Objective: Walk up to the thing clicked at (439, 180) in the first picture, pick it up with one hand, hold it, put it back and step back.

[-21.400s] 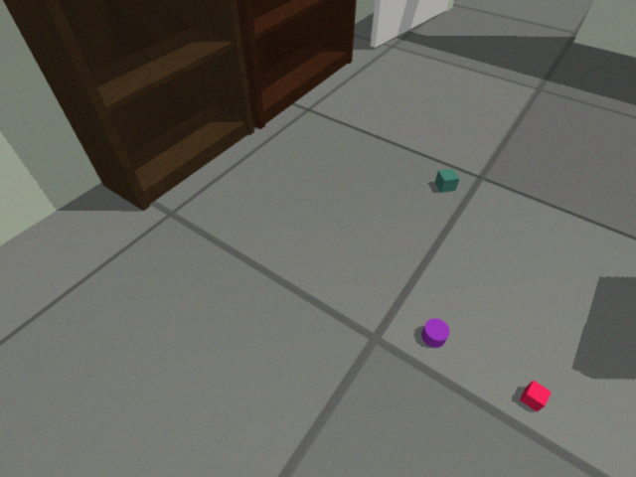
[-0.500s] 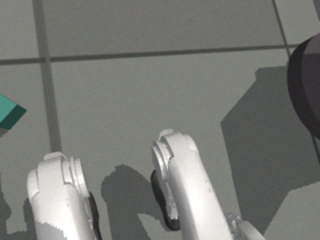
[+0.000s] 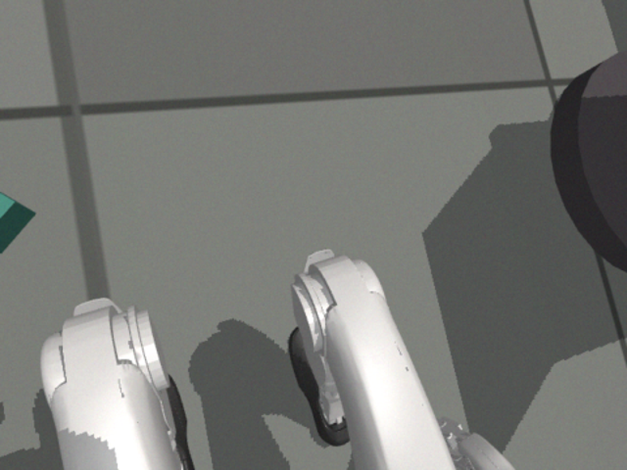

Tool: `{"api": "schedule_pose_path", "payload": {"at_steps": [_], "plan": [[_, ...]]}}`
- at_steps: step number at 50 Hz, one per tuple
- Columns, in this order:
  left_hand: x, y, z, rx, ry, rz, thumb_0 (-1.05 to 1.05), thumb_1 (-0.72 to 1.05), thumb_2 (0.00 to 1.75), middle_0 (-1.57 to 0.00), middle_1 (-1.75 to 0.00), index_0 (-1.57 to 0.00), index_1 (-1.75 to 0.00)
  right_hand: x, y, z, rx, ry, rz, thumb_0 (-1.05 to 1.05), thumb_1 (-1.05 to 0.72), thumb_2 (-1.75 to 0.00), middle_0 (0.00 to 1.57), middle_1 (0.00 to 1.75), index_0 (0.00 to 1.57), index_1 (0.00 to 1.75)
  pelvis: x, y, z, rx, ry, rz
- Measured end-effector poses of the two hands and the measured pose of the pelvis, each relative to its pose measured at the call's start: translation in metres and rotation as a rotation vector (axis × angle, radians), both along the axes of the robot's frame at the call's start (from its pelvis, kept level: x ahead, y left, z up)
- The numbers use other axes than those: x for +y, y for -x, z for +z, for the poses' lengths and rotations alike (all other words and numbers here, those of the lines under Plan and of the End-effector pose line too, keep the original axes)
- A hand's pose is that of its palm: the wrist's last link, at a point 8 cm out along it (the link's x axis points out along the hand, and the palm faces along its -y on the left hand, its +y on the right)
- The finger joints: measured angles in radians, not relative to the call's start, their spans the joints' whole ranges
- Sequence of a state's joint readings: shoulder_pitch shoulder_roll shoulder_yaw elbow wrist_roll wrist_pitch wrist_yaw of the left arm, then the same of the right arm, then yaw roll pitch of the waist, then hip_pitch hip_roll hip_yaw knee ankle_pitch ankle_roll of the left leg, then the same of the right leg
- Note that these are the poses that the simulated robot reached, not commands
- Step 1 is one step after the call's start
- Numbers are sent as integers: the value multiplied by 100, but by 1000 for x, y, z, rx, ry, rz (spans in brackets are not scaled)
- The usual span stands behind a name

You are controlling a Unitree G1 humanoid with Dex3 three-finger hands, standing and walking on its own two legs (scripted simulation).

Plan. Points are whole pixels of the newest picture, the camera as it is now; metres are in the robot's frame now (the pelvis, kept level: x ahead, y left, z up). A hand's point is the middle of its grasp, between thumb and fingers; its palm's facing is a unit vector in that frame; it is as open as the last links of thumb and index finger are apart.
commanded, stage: rise first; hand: left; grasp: from above
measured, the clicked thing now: out of the picture +0.46 +0.35 -0.28
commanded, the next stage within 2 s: approach in 0.90 s
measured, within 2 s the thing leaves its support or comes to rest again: neither
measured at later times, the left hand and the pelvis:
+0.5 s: hand out of the picture +0.42 +0.38 -0.15, palm faces -0.20 -0.35 -0.92, open 13.4 cm; pelvis +0.00 +0.00 +0.00, yaw +0 degrees
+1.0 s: hand out of the picture +0.43 +0.37 -0.16, palm faces -0.19 -0.36 -0.91, open 13.5 cm; pelvis +0.00 +0.00 +0.00, yaw +0 degrees
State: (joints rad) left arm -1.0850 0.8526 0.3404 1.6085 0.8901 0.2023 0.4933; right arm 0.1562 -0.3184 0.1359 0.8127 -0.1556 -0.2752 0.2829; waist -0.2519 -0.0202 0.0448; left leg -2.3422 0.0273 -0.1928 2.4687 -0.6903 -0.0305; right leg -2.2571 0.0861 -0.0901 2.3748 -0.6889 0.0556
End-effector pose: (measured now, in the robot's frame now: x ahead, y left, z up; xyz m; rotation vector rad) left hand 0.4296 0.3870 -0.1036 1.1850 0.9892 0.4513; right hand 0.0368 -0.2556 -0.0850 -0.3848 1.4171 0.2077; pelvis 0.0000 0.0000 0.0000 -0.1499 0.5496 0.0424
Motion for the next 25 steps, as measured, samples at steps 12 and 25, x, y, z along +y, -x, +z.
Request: {"api": "schedule_pose_path", "payload": {"at_steps": [12, 25], "plan": [[2, 8, 6, 5, 4, -9, 0, -41, 89, -23, -95, -23, -95, 1, -5, 3, -28, -3, 2, 0, -91, -90, 20, 30, 19, 30, 1, 2, 2, -4, 1, 2], [-3, 9, 8, 1, -3, -31, 0, -43, 90, -22, -92, -22, -93, 0, -6, 3, -43, -3, 6, 0, -91, -90, 20, 30, 19, 30, 1, 3, 2, -2, -1, 4]]}}
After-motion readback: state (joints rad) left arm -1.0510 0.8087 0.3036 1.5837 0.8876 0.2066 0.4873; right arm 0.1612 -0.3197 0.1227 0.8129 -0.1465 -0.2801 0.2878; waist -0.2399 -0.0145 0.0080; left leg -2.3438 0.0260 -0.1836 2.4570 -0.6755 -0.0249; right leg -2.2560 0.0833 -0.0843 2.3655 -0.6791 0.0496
